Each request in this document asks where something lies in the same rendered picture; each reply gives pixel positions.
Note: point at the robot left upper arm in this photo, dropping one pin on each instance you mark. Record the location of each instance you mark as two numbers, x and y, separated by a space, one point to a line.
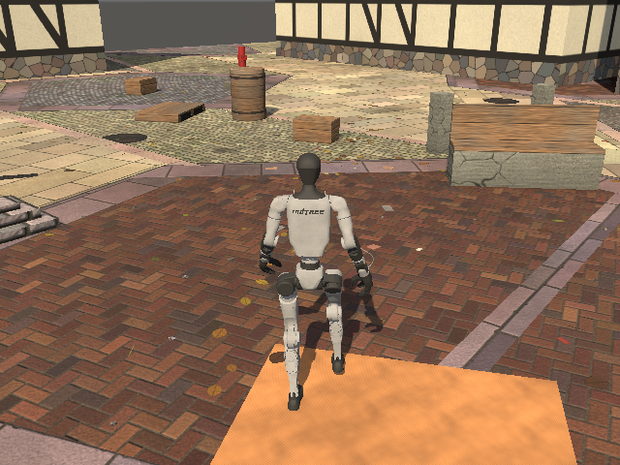
278 205

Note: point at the robot torso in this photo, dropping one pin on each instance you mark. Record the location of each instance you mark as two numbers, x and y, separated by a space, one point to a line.
309 232

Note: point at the left robot forearm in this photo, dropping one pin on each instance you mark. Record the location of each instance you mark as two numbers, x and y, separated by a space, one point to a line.
266 251

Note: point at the right robot hand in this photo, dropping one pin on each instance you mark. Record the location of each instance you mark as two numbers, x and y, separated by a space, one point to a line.
365 281

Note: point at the right robot forearm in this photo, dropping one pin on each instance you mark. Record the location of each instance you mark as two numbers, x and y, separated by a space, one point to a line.
358 259

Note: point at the left robot hand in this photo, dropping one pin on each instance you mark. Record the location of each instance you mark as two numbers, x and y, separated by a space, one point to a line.
266 269

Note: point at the robot right upper arm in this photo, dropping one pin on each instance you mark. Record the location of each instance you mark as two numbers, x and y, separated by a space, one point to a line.
345 223

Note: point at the robot left shin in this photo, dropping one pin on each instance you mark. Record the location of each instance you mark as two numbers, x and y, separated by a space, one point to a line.
292 361

